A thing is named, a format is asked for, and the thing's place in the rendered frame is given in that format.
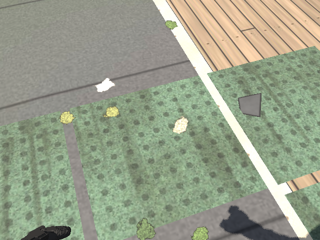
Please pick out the robot left hand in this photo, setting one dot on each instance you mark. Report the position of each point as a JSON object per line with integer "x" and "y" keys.
{"x": 48, "y": 233}

